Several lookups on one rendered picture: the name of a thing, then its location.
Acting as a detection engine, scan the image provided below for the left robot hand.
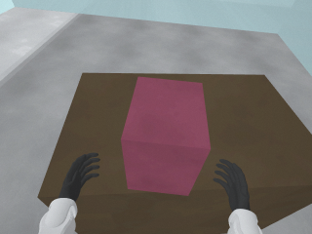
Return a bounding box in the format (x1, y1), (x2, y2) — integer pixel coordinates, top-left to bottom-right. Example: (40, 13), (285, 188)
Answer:
(58, 152), (100, 202)

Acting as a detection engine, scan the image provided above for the left robot forearm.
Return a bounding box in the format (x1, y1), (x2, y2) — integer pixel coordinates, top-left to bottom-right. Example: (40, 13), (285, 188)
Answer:
(38, 198), (78, 234)

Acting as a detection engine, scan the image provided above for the carton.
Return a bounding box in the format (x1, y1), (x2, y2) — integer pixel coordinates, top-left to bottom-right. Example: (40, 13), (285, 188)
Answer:
(121, 76), (211, 196)

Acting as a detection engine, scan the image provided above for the pedestal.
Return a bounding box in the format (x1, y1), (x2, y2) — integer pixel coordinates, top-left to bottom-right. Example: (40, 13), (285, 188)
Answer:
(37, 72), (312, 234)

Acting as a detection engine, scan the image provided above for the right robot forearm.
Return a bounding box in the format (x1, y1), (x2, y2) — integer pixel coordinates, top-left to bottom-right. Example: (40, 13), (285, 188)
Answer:
(227, 209), (263, 234)

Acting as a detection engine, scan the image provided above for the right robot hand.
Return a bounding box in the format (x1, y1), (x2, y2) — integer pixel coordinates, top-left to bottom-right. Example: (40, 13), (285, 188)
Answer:
(213, 159), (251, 212)

